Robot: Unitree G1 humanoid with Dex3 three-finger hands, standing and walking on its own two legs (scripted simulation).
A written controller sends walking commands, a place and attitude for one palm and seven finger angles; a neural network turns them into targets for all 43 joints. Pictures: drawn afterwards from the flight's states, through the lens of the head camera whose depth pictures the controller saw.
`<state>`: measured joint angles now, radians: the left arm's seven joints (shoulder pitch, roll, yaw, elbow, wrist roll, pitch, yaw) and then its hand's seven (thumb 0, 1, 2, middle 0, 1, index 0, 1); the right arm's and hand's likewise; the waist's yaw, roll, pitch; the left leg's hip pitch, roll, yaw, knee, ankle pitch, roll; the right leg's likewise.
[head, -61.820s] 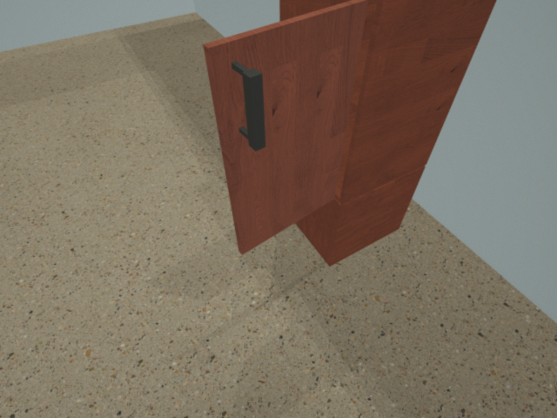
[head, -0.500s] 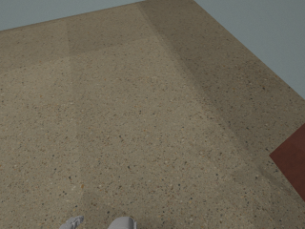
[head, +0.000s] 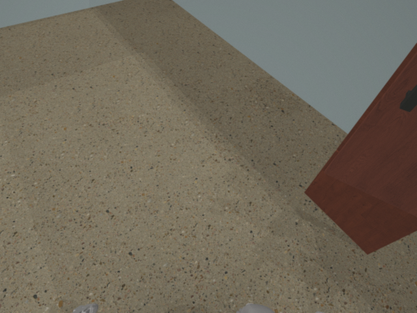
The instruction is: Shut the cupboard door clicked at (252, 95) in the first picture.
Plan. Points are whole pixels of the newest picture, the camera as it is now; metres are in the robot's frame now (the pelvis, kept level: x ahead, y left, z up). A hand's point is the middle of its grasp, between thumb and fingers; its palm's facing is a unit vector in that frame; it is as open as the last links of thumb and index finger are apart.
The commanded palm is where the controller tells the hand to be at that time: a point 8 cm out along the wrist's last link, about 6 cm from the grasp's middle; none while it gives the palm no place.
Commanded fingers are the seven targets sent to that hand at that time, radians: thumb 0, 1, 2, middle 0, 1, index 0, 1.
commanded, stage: turn to face it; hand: left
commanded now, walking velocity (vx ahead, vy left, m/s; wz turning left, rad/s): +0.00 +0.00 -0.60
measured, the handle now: out of the picture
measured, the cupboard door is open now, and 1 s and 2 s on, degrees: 23 23 23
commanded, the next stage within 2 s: take the last steps up to it in 0.72 s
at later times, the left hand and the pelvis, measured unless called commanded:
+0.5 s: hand (148, 297) +0.16 +0.14 -0.16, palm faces -0.23 -0.94 -0.24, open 7.4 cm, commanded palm none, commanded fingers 0.00 0.90 0.90 -0.20 -0.30 -0.20 -0.30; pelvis +0.04 -0.03 +0.00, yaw -16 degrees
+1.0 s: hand (173, 260) +0.24 +0.10 -0.16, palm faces -0.44 -0.87 -0.24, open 7.4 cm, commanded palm none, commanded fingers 0.00 0.90 0.90 -0.20 -0.30 -0.20 -0.30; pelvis +0.07 -0.04 -0.01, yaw -27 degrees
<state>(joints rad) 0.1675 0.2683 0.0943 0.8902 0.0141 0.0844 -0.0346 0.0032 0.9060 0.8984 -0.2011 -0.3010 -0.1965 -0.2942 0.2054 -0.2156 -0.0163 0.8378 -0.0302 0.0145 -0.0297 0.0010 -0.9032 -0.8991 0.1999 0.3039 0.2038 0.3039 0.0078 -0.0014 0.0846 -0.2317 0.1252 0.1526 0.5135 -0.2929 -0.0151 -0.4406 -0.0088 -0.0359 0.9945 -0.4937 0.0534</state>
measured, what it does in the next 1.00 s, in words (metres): steps on the spot, turning right: right foot, then left foot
